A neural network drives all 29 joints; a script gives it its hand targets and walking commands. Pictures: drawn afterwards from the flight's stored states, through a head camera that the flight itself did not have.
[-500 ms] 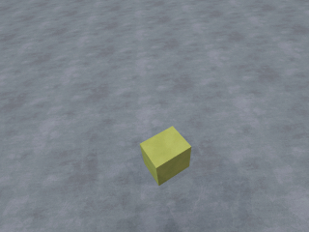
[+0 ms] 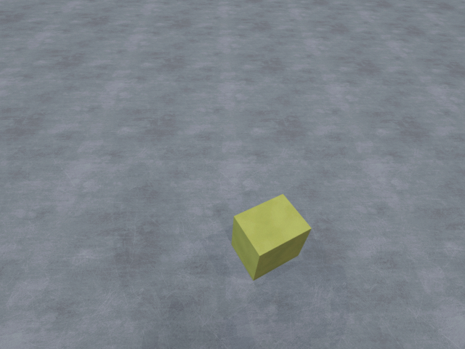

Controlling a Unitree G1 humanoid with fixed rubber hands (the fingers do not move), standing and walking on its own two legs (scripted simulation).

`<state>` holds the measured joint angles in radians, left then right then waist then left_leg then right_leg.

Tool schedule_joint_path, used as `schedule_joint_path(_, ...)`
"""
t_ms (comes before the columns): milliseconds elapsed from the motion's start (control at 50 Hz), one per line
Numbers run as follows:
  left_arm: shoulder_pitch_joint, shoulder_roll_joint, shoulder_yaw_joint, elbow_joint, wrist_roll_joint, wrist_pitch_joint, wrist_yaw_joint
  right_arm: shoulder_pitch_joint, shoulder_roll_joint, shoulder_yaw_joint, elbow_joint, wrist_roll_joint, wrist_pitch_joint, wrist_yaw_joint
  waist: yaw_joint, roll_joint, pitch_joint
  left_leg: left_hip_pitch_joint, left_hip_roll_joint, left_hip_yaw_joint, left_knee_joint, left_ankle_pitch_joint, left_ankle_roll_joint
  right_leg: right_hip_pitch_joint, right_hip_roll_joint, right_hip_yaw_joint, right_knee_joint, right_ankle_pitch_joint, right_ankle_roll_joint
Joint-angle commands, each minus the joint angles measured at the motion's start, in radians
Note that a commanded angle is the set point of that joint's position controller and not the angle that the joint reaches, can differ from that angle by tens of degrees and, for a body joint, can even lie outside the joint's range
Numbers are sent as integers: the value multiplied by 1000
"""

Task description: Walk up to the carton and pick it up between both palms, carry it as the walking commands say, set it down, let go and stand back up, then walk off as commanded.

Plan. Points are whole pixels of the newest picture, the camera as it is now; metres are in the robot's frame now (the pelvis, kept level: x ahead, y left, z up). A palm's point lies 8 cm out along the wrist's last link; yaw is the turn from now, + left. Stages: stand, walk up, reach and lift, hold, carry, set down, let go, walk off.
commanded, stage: stand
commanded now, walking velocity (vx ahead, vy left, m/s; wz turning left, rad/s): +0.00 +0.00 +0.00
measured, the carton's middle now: (268, 237) +0.68 -0.14 -0.65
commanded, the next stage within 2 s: none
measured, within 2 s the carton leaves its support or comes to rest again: neither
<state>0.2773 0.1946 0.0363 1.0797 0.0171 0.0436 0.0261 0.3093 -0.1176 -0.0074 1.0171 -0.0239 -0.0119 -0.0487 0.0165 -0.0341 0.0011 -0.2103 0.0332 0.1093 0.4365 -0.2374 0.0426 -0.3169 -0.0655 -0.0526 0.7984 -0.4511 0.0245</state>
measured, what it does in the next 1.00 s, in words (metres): steps on the spot: right foot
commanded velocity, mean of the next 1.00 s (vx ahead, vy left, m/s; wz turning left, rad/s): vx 0.00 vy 0.00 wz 0.00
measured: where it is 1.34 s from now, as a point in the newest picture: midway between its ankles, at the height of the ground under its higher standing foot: outside the picture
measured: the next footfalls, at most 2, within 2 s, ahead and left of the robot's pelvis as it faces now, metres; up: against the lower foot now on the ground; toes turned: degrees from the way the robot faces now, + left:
right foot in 0.14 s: +0.03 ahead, -0.12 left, +0.00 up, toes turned -4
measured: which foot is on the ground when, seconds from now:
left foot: down 0.00-1.00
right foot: up 0.00-0.12, down 0.14-1.00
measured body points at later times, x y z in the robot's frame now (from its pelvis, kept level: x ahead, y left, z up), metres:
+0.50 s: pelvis +0.00 +0.02 +0.00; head -0.01 +0.03 +0.45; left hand -0.02 +0.22 -0.17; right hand -0.06 -0.18 -0.16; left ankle +0.00 +0.09 -0.74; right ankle -0.01 -0.12 -0.74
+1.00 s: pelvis +0.00 +0.02 +0.00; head -0.01 +0.03 +0.45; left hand -0.05 +0.21 -0.17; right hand -0.04 -0.17 -0.16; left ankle +0.00 +0.09 -0.74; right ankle -0.01 -0.12 -0.74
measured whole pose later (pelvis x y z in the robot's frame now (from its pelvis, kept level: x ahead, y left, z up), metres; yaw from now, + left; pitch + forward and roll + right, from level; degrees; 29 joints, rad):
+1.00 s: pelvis +0.00 +0.02 +0.00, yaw +0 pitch -1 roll -1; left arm 0.36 0.09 -0.02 1.19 0.01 -0.02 0.04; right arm 0.36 -0.07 0.01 1.15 -0.01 -0.02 -0.03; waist -0.01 -0.01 -0.01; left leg -0.16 -0.03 0.13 0.40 -0.23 0.07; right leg -0.15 -0.04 -0.06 0.39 -0.22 0.03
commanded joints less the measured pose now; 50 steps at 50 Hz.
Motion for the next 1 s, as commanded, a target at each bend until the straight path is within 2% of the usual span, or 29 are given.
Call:
schedule_joint_path(0,71,32,1,0,-2,2,15,46,-163,-13,5,4,-21,-10,2,128,-4,61,198,-161,-116,414,90,8,36,-6,-102,19,-2)
schedule_joint_path(20,12,22,-1,-17,5,-3,9,87,-147,-14,20,0,-5,-7,-20,235,41,22,186,-158,-126,311,85,20,25,4,-164,25,-5)
schedule_joint_path(60,18,18,-7,-4,-9,-8,6,73,-91,10,24,5,-3,-4,-26,121,53,13,219,-204,-103,307,118,65,32,0,-256,111,-15)
schedule_joint_path(100,77,33,-10,19,-6,-12,25,47,-96,10,34,13,1,13,10,141,41,-65,169,-202,-115,117,60,222,15,28,-496,272,-23)
schedule_joint_path(140,69,44,-22,14,17,-28,27,135,-115,3,67,18,-2,15,-33,17,34,-187,118,-173,-150,-37,-2,352,-88,127,-463,329,-37)
schedule_joint_path(160,50,2,-32,36,4,-33,10,134,-132,-11,75,27,6,12,-40,-69,112,-65,66,-116,-168,-11,-19,159,-81,108,-461,241,-35)
schedule_joint_path(220,22,3,-31,22,-7,-42,8,122,-70,15,97,7,-17,19,-20,29,146,-22,88,-119,-133,98,-10,146,-72,95,-473,318,-31)
schedule_joint_path(280,63,-17,-40,62,-23,-64,2,116,-90,2,97,11,-29,29,-20,-74,59,43,102,-137,-125,167,9,203,-58,87,-467,344,-30)
schedule_joint_path(300,36,32,-34,61,-17,-66,5,118,-107,-1,106,13,-26,23,-40,-32,59,50,116,-167,-163,185,-7,183,-57,79,-458,347,-28)
schedule_joint_path(320,91,-30,-44,85,-19,-60,14,98,-23,15,111,9,-26,22,-9,82,59,13,112,-148,-167,125,0,222,-55,76,-446,322,-29)
schedule_joint_path(360,57,-21,-50,58,-15,-49,12,121,-57,13,132,28,-16,24,-25,129,84,-39,67,-112,-179,32,-18,235,-62,81,-463,298,-27)
schedule_joint_path(420,102,-44,-60,94,-19,-66,5,141,-94,7,145,21,-17,12,-13,22,14,6,77,-128,-162,16,-5,226,-53,60,-452,304,-13)
schedule_joint_path(440,99,13,-44,101,2,-57,19,163,-82,3,146,14,-14,10,-22,-117,119,21,91,-139,-164,72,-10,151,-49,55,-480,276,-18)
schedule_joint_path(460,96,-27,-52,99,1,-46,16,128,-80,5,147,11,-9,5,-11,19,149,-2,99,-145,-146,16,-2,107,-48,55,-488,270,-12)
schedule_joint_path(500,104,-43,-62,101,-5,-44,20,118,-61,5,136,29,7,5,-37,76,171,-37,99,-172,-183,-69,3,99,-45,56,-490,241,-22)
schedule_joint_path(560,99,-22,-55,103,-15,-47,23,157,-87,2,113,13,-12,19,-70,48,99,-1,87,-138,-156,23,-8,149,-43,64,-463,325,-18)
schedule_joint_path(580,147,-58,-65,113,-15,-54,21,131,-64,-3,126,20,-16,19,-16,86,53,-1,72,-129,-147,8,3,174,-55,60,-472,306,-23)
schedule_joint_path(620,147,-46,-62,123,-15,-48,20,189,-22,15,138,19,-23,22,-57,84,69,21,100,-133,-161,91,-6,149,-60,58,-441,318,-14)
schedule_joint_path(640,137,-16,-53,127,-12,-46,24,165,-47,12,138,13,-15,20,-51,18,111,11,108,-173,-181,51,3,126,-54,47,-458,283,-11)
schedule_joint_path(660,175,-66,-67,126,-11,-47,19,127,-53,12,133,17,-15,9,-5,65,96,-35,97,-144,-174,5,13,180,-56,74,-469,310,-7)
schedule_joint_path(700,121,-24,-56,109,-2,-40,28,132,-27,14,116,17,-18,12,-49,32,109,-41,90,-162,-182,27,8,152,-55,57,-451,308,-23)
schedule_joint_path(720,126,-28,-57,94,-10,-53,25,116,-87,2,119,18,-12,12,-16,78,56,-11,67,-138,-166,8,10,163,-53,74,-466,275,-28)
schedule_joint_path(740,134,-56,-63,104,-5,-51,29,123,-33,7,119,24,-11,7,-39,101,139,-29,76,-141,-179,-5,7,101,-57,60,-471,262,-15)
schedule_joint_path(800,136,4,-47,100,-8,-66,19,101,-76,-6,109,17,-5,6,-11,-47,83,-4,68,-134,-162,39,8,121,-49,58,-463,278,-23)
schedule_joint_path(820,104,-26,-52,108,0,-63,14,115,-71,-2,119,10,-12,6,-38,-59,132,34,94,-127,-146,137,12,44,-56,58,-475,323,-23)
schedule_joint_path(880,223,-85,-64,145,-13,-50,25,131,-6,12,128,12,-14,8,-19,54,167,-36,78,-136,-145,49,12,81,-46,62,-473,257,-21)
schedule_joint_path(920,153,-13,-50,94,-4,-57,15,179,8,21,143,20,-12,11,-28,65,63,16,63,-115,-131,73,3,132,-54,56,-467,292,-22)
schedule_joint_path(960,216,-39,-54,133,-12,-69,13,115,-78,1,112,10,-15,14,-14,-41,23,59,91,-121,-114,108,21,127,-55,59,-480,302,-21)
schedule_joint_path(980,187,-12,-39,125,-7,-63,25,140,-84,-7,118,8,-30,19,-51,-15,42,14,102,-149,-137,97,23,167,-48,68,-460,334,-27)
